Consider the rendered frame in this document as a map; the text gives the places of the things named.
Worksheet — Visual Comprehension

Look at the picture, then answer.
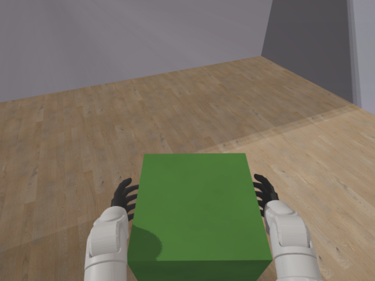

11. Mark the left robot hand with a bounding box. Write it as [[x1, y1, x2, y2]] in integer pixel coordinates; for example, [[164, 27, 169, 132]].
[[111, 178, 139, 222]]

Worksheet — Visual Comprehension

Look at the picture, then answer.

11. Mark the robot left forearm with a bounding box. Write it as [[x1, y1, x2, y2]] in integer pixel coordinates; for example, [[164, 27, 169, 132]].
[[84, 206, 129, 281]]

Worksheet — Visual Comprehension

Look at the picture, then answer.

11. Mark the carton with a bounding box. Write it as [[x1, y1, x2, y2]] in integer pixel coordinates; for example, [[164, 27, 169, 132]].
[[127, 153, 273, 281]]

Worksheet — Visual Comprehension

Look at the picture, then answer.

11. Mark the robot right forearm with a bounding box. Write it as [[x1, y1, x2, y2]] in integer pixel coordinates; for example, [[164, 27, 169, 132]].
[[264, 200, 324, 281]]

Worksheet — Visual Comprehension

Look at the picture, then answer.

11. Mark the right robot hand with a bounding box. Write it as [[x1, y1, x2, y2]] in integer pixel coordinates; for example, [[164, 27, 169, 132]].
[[253, 174, 279, 217]]

